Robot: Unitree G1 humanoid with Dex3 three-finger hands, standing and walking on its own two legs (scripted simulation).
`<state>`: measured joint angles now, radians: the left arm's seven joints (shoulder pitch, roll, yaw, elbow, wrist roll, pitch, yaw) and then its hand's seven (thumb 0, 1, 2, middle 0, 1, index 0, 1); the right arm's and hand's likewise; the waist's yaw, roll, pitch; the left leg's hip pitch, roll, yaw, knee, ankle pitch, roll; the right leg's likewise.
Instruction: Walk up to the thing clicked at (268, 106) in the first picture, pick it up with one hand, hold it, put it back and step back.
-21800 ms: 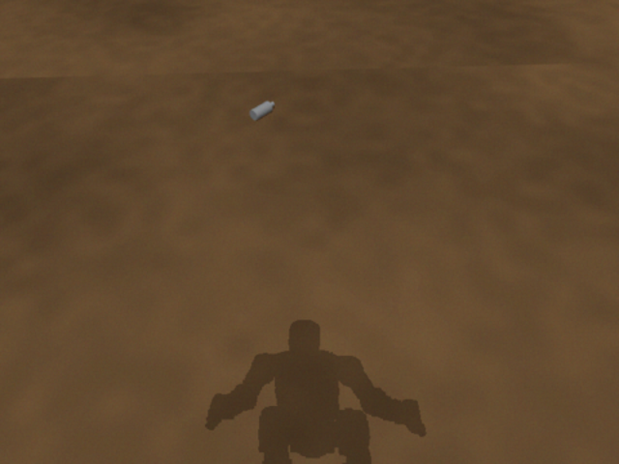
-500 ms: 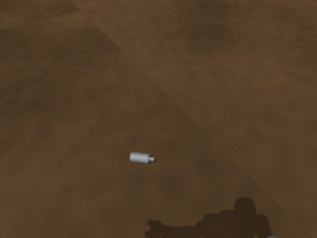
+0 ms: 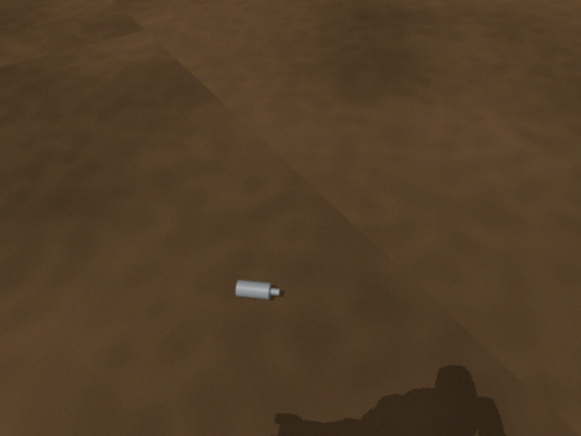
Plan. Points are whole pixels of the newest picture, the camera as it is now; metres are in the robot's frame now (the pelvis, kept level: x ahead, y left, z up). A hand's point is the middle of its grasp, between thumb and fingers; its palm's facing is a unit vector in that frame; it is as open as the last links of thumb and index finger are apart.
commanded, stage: stand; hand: left
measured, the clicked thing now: (258, 290) +0.75 +0.19 -0.75
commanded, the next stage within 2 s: walk up in 0.36 s
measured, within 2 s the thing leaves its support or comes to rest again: neither
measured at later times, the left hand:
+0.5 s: hand out of the picture +0.08 +0.26 -0.15, palm faces +0.03 -0.94 -0.33, open 7.3 cm
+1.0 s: hand (133, 383) +0.23 +0.30 -0.15, palm faces -0.11 -0.93 -0.35, open 7.4 cm
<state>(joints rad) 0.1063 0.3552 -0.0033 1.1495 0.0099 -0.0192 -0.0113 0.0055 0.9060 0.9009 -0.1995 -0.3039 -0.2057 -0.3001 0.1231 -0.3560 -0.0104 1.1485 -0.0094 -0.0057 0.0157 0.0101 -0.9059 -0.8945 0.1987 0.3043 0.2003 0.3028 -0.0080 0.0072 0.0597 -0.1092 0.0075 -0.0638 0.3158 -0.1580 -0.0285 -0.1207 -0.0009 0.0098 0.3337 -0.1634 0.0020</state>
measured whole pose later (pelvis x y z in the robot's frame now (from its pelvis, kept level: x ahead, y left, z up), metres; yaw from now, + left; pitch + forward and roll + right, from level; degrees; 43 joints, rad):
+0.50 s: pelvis +0.02 +0.00 +0.00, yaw +1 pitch -2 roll +0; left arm 0.19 0.36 0.06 1.04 0.03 -0.04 -0.04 0.00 0.90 0.90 -0.20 -0.30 -0.21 -0.30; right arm 0.20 -0.38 -0.05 1.06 -0.04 -0.01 0.04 0.01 -0.91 -0.89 0.20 0.30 0.20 0.30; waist 0.02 0.00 0.04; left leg -0.29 0.02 -0.02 0.71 -0.42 0.02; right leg -0.11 0.01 0.00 0.36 -0.22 -0.06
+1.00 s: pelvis +0.16 +0.02 -0.01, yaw -2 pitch -3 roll +1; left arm 0.27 0.43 0.07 0.93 0.03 -0.01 -0.09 0.01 0.91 0.90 -0.20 -0.30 -0.20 -0.30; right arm 0.38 -0.40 -0.07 0.87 -0.02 -0.07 0.05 0.01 -0.90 -0.89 0.20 0.31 0.20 0.30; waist -0.03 -0.03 0.09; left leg -0.04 0.03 0.09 0.45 -0.36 -0.01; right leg -0.42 -0.08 0.00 0.63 -0.22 -0.02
